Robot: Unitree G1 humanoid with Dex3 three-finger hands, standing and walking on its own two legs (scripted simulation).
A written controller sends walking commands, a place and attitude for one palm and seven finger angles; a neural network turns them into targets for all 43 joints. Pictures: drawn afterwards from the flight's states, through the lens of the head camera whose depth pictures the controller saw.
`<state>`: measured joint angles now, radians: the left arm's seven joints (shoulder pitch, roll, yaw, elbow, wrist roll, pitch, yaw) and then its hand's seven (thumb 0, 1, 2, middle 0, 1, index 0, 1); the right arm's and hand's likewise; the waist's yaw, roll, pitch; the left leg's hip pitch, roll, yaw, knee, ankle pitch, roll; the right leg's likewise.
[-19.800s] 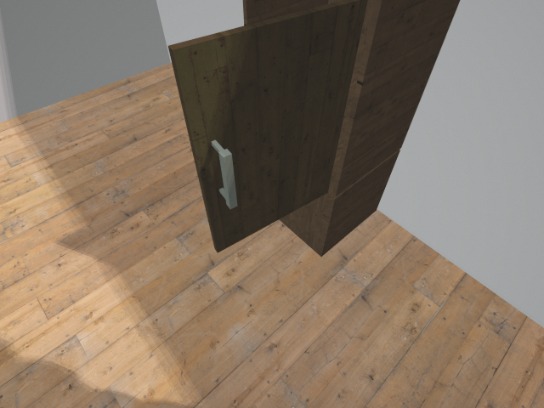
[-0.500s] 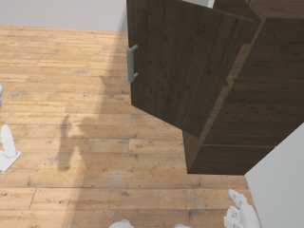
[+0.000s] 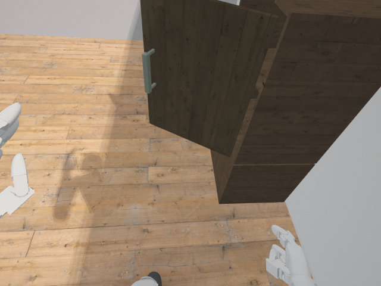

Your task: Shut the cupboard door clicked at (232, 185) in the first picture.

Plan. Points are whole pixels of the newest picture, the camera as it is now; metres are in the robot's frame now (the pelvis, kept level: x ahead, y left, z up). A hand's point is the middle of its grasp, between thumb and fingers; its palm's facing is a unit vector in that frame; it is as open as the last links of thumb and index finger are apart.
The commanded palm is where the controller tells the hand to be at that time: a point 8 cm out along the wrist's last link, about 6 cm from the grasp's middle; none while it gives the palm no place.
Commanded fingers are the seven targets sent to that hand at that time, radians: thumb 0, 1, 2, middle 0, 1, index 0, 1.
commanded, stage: stop stepping back and stand still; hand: left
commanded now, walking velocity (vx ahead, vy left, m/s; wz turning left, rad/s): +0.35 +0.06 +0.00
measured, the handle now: (150, 71) +0.83 +0.17 -0.02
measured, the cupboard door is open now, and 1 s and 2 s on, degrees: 60 60 60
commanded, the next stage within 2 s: let the arm hang, fingers relaxed in 0.76 s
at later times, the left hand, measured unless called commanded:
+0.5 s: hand out of the picture +0.15 +0.30 +0.18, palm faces +0.38 -0.80 -0.46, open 7.4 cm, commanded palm +0.11 +0.33 +0.19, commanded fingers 0.00 0.90 0.90 -0.20 -0.30 -0.20 -0.30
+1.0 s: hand (41, 259) +0.17 +0.28 -0.01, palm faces +0.08 -0.88 -0.46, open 7.4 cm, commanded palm none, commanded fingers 0.00 0.90 0.90 -0.20 -0.30 -0.20 -0.30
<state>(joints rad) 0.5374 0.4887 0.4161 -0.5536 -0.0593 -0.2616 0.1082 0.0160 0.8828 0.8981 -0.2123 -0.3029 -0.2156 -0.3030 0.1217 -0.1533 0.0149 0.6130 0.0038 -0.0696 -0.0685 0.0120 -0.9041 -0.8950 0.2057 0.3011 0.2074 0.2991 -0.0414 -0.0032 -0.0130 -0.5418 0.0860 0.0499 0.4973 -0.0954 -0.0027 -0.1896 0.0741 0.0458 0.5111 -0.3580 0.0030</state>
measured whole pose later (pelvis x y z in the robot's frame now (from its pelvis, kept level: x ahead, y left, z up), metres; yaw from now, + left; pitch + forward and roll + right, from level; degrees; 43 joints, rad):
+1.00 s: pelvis -0.04 +0.04 +0.00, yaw -1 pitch +1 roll -1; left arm 0.28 0.35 0.11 0.23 0.02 -0.01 0.02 0.00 0.90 0.90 -0.20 -0.30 -0.20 -0.30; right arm 0.15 -0.30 0.00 0.78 -0.01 -0.05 0.00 0.01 -0.90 -0.90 0.20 0.30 0.21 0.30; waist -0.01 0.09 -0.03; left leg -0.40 0.00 0.02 0.61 -0.22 0.02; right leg -0.25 0.05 -0.04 0.60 -0.36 -0.05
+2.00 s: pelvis -0.04 +0.04 +0.02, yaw -1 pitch -2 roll +0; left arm 0.34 0.11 0.00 1.14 0.01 -0.01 0.03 0.00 0.90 0.90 -0.20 -0.30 -0.20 -0.30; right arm 0.32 -0.12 0.01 1.14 -0.02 0.01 -0.04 0.00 -0.91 -0.90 0.20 0.30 0.20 0.30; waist -0.01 0.00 0.01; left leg -0.24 -0.01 0.03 0.41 -0.14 0.03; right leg -0.09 0.05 -0.02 0.39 -0.27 -0.05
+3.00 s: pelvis -0.02 +0.06 -0.01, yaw +9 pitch -2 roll -1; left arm 0.21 0.22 0.05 1.00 0.03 0.02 0.03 0.00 0.90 0.90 -0.20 -0.30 -0.21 -0.30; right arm 0.24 -0.18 -0.03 1.02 -0.02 0.07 0.01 0.01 -0.91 -0.90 0.20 0.30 0.20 0.30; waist -0.03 -0.03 0.11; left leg -0.35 0.01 0.05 0.69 -0.32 -0.01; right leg -0.14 -0.04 -0.18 0.63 -0.45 -0.02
